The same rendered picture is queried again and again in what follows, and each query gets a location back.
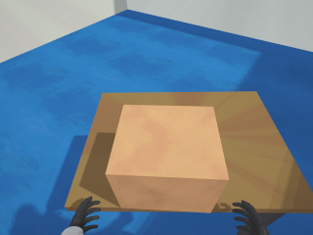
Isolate carton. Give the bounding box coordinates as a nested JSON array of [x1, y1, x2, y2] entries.
[[106, 105, 230, 213]]

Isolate robot right hand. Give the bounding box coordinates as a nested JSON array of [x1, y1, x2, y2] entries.
[[232, 200, 270, 235]]

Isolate robot left hand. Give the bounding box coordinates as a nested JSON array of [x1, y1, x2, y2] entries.
[[69, 196, 101, 234]]

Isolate table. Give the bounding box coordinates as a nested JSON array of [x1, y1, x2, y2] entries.
[[65, 91, 313, 235]]

